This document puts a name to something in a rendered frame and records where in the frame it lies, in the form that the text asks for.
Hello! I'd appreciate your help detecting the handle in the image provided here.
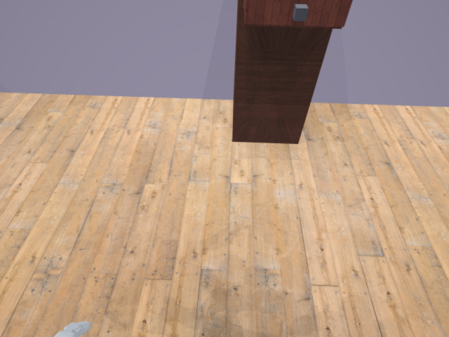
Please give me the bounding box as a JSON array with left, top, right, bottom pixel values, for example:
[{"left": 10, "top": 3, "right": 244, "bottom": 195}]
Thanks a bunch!
[{"left": 293, "top": 4, "right": 309, "bottom": 21}]

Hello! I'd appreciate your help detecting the drawer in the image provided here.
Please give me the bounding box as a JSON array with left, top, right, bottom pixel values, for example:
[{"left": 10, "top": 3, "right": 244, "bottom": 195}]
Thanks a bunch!
[{"left": 244, "top": 0, "right": 353, "bottom": 29}]

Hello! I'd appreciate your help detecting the robot left hand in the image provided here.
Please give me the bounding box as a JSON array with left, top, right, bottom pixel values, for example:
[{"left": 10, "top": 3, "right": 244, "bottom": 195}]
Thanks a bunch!
[{"left": 54, "top": 322, "right": 91, "bottom": 337}]

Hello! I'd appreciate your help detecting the cabinet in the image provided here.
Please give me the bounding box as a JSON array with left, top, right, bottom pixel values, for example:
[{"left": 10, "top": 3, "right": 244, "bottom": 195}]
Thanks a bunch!
[{"left": 232, "top": 0, "right": 333, "bottom": 144}]

